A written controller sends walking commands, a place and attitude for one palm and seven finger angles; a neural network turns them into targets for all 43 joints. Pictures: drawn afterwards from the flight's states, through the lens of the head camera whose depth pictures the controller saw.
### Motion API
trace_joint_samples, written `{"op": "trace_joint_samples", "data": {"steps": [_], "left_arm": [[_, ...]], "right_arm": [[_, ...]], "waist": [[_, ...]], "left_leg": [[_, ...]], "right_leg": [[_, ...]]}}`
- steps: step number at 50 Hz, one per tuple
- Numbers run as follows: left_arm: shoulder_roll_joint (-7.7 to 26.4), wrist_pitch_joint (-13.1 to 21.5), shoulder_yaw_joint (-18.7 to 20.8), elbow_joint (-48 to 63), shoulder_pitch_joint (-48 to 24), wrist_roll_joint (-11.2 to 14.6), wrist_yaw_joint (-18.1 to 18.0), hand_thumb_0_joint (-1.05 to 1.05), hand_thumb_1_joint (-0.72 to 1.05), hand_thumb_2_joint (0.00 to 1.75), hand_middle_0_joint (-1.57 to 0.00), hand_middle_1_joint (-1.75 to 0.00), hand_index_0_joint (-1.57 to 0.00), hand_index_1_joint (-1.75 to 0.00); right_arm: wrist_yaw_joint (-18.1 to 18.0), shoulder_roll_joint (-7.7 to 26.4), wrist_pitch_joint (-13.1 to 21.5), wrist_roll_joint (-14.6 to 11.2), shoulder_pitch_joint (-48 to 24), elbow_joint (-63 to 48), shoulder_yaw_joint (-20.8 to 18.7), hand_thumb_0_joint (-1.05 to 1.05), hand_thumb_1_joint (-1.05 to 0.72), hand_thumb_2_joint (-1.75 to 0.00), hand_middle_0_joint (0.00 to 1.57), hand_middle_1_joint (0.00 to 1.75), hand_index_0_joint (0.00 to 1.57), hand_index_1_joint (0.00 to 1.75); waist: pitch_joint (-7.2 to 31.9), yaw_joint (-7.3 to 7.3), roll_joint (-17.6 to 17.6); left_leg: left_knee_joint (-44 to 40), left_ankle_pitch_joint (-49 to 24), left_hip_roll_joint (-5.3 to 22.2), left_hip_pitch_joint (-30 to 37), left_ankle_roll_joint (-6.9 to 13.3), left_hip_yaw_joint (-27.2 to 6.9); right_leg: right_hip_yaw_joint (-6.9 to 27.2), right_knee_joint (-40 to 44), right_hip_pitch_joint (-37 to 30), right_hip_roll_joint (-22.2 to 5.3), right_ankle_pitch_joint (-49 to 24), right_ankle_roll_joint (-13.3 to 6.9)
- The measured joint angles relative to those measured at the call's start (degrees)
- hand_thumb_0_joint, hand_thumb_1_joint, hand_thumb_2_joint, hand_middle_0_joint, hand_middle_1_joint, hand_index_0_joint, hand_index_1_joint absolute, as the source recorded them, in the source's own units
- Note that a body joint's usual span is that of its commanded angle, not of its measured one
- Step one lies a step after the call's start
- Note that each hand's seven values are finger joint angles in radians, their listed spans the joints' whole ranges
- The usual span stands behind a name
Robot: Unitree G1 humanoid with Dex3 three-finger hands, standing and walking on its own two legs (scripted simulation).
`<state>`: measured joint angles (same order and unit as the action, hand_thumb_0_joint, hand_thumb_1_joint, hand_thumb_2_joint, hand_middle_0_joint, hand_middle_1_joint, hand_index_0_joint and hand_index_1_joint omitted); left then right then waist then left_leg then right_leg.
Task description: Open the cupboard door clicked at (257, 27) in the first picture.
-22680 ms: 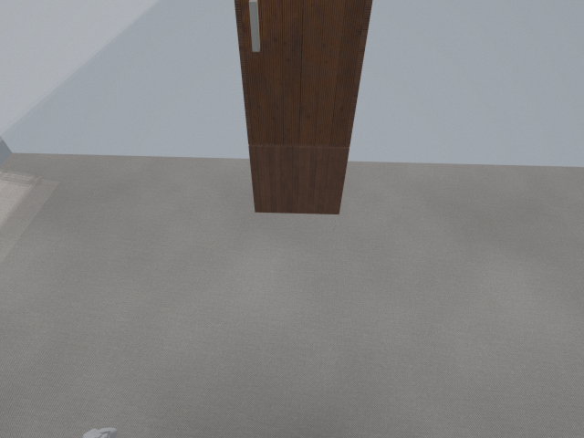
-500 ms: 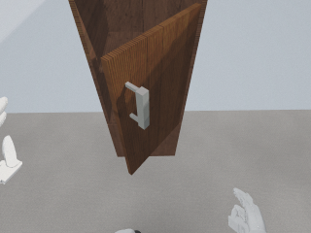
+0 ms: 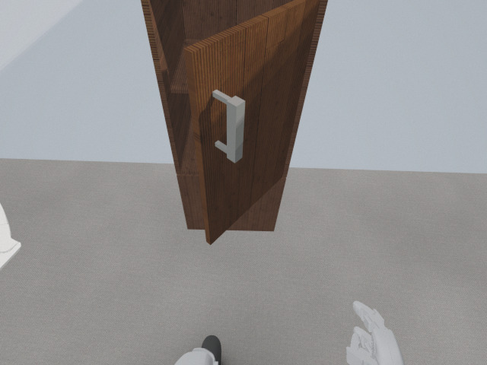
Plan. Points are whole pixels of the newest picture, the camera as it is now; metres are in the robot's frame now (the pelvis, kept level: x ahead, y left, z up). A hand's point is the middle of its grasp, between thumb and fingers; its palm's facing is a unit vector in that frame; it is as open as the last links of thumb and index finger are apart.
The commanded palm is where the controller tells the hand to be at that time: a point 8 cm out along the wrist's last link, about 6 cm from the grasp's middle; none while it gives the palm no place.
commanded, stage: stop stepping back and stand still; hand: left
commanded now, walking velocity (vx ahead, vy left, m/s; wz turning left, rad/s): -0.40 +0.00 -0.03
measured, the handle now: (227, 127) +0.50 +0.07 +0.11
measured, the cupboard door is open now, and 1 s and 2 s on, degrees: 49 49 49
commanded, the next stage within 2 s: let the arm hang, fingers relaxed in 0.76 s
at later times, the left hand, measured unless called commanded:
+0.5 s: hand out of the picture +0.11 +0.25 +0.18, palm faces +0.38 -0.79 -0.48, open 7.4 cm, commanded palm +0.05 +0.30 +0.19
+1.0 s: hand out of the picture +0.11 +0.26 -0.01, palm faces +0.16 -0.89 -0.42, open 7.4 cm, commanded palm none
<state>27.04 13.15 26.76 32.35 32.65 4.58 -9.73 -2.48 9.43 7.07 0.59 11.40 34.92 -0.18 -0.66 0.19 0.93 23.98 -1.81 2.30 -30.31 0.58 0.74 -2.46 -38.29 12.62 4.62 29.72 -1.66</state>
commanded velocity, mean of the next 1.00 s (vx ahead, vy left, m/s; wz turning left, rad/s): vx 0.10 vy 0.01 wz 0.00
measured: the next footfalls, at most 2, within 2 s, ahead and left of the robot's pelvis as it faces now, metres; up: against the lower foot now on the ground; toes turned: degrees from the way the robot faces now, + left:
right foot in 0.02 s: -0.05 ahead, -0.09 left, +0.00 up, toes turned -2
left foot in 0.22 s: -0.04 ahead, +0.13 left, +0.00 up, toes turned +2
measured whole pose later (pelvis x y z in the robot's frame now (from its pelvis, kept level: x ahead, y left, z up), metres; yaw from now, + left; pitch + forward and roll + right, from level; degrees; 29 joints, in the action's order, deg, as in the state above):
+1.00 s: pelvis -0.10 +0.02 +0.00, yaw +1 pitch +0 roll +0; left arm 16.5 0.8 7.8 -16.7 15.4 -1.9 -2.1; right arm 0.1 13.4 2.7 1.6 11.3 47.1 -0.6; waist 2.0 -0.3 3.8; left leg 35.0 16.2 -0.8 -19.0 1.1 1.4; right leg -2.6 -35.9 17.4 -0.6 18.7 -1.2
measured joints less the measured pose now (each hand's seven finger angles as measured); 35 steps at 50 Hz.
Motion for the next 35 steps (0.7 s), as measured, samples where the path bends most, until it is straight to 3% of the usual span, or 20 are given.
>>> {"op": "trace_joint_samples", "data": {"steps": [1, 2, 4, 6, 9, 11, 14, 18, 20, 24, 27, 30, 35], "left_arm": [[0.04, 0.19, 0.17, 0.35, 0.48, 0.03, 0.05, 0.02, 0.89, 0.9, -0.21, -0.3, -0.21, -0.3], [-1.18, 0.36, -0.86, 0.04, 0.06, -0.34, 0.22, 0.02, 0.89, 0.9, -0.21, -0.3, -0.21, -0.3], [-3.12, -0.17, -3.65, -1.02, -0.83, -1.26, 0.44, 0.02, 0.89, 0.9, -0.21, -0.31, -0.21, -0.3], [-3.73, -1.04, -4.67, -1.77, -0.92, -2.18, 0.72, 0.02, 0.89, 0.9, -0.21, -0.31, -0.21, -0.3], [-3.4, -2.25, -4.43, -2.95, -1.12, -2.61, 0.79, 0.02, 0.89, 0.9, -0.21, -0.31, -0.22, -0.3], [-3.25, -3.11, -4.37, -3.02, -1.57, -2.42, 0.6, 0.02, 0.89, 0.9, -0.21, -0.31, -0.22, -0.3], [-2.09, -3.38, -3.95, -4.25, -3.47, -2.17, 0.54, 0.02, 0.89, 0.9, -0.21, -0.31, -0.22, -0.3], [-1.41, -3.47, -2.93, -3.89, -1.66, -2.11, 0.74, 0.02, 0.89, 0.9, -0.21, -0.31, -0.21, -0.3], [-1.5, -2.92, -2.79, -3.43, -0.24, -2.39, 0.57, 0.02, 0.89, 0.9, -0.21, -0.31, -0.21, -0.3], [-2.62, -2.72, -3.85, -4.19, 0.93, -2.83, 0.57, 0.02, 0.89, 0.9, -0.21, -0.31, -0.21, -0.3], [-3.2, -2.72, -4.09, -3.97, 1.91, -2.78, 0.39, 0.02, 0.89, 0.9, -0.21, -0.31, -0.21, -0.3], [-4.62, -1.95, -4.82, -5.42, 1.06, -3.02, -0.02, 0.02, 0.89, 0.9, -0.21, -0.31, -0.22, -0.3], [-6.16, -1.38, -5.75, -8.83, -3.57, -3.55, -0.33, 0.02, 0.89, 0.9, -0.21, -0.31, -0.21, -0.3]], "right_arm": [[0.22, -0.03, 0.0, -0.04, -0.72, -0.06, 0.22, 0.01, -0.91, -0.9, 0.2, 0.3, 0.2, 0.3], [0.31, 0.56, -0.22, 0.15, -1.83, 0.82, 0.19, 0.01, -0.91, -0.9, 0.2, 0.3, 0.2, 0.3], [0.21, 1.24, -1.07, 0.34, -2.5, 3.03, 0.12, 0.01, -0.91, -0.9, 0.2, 0.3, 0.2, 0.3], [-0.43, 0.94, -2.13, 0.08, -2.2, 3.71, 0.61, 0.01, -0.91, -0.9, 0.2, 0.3, 0.2, 0.3], [-1.63, 0.98, -2.56, -0.12, -1.15, 2.08, 1.64, 0.02, -0.91, -0.9, 0.2, 0.3, 0.2, 0.3], [-2.0, 2.2, -1.88, -0.31, -0.32, 0.36, 1.58, 0.01, -0.91, -0.9, 0.2, 0.3, 0.21, 0.3], [-2.0, 1.94, -1.25, -0.71, -0.86, 0.35, 0.91, 0.01, -0.91, -0.9, 0.2, 0.3, 0.2, 0.3], [-1.47, 1.56, 0.53, -0.08, 0.09, -0.99, 1.38, 0.01, -0.91, -0.9, 0.2, 0.3, 0.2, 0.29], [-1.25, 1.39, 0.98, -0.1, 1.07, -1.37, 1.59, 0.01, -0.91, -0.9, 0.2, 0.3, 0.2, 0.29], [-1.29, 1.42, 0.21, -0.05, 2.53, -0.5, 1.3, 0.01, -0.91, -0.9, 0.2, 0.3, 0.2, 0.3], [-1.24, 1.86, -0.77, 0.41, 3.51, 0.98, 0.91, 0.01, -0.91, -0.9, 0.2, 0.3, 0.2, 0.3], [-1.34, 2.78, -1.32, 0.44, 4.57, 3.31, 0.4, 0.01, -0.91, -0.9, 0.2, 0.3, 0.2, 0.3], [-2.27, 4.38, -0.81, 0.25, 6.19, 4.59, -0.39, 0.02, -0.91, -0.9, 0.2, 0.3, 0.2, 0.3]], "waist": [[0.31, 1.04, -1.14], [-0.29, 2.0, -0.31], [-0.49, 2.77, 0.14], [-0.14, 3.02, -1.56], [0.57, 2.16, -3.26], [1.19, 1.15, -1.6], [-0.04, 0.45, -3.35], [0.31, -0.59, -4.19], [1.04, -1.04, -3.98], [1.35, -1.7, -1.91], [1.9, -0.44, -1.44], [2.66, 0.97, -1.59], [3.07, -0.1, -0.9]], "left_leg": [[2.11, 3.27, -0.5, -1.96, -0.99, 1.26], [7.26, 9.61, -0.42, -3.45, -2.05, 0.35], [19.67, 19.19, -2.29, -4.75, -2.96, -1.45], [24.89, 22.17, -3.55, -2.51, -2.94, -0.22], [17.05, 19.26, -3.75, 5.74, -1.9, 1.53], [7.27, 12.87, -2.39, 12.2, -0.59, 0.96], [4.09, 14.42, -3.43, 13.92, 1.09, 1.47], [0.9, 10.54, -3.59, 14.36, 1.27, 2.3], [0.32, 9.63, -3.45, 13.75, 1.09, 2.19], [1.84, 13.4, -2.66, 12.02, 0.31, 0.78], [9.28, 19.83, -2.51, 8.94, -0.21, 0.23], [17.57, 22.7, -2.63, 8.0, -0.17, 0.3], [7.46, 20.94, -1.33, 14.75, 1.02, 0.93]], "right_leg": [[1.55, 5.56, -1.32, -0.98, -2.49, -1.07], [2.05, 5.77, -0.67, -0.59, -5.28, -1.52], [2.47, 6.12, -0.67, -0.96, -7.95, -1.28], [3.38, 7.71, -1.24, -2.32, -9.48, -0.71], [3.91, 9.13, -1.2, -3.4, -10.95, -0.16], [3.05, 8.57, -0.46, -2.17, -11.08, 0.19], [3.42, 8.01, -0.2, -3.17, -11.94, 0.91], [3.68, 6.35, 0.78, -3.52, -9.09, 2.22], [2.9, 8.03, -0.05, -3.53, -9.79, 2.18], [1.1, 11.27, -0.61, -2.72, -13.15, -0.05], [1.2, 11.7, 0.18, -2.31, -15.58, -1.73], [2.11, 10.64, 0.71, -2.52, -16.04, -1.61], [0.41, 7.44, 1.53, -3.16, -13.9, -0.49]]}}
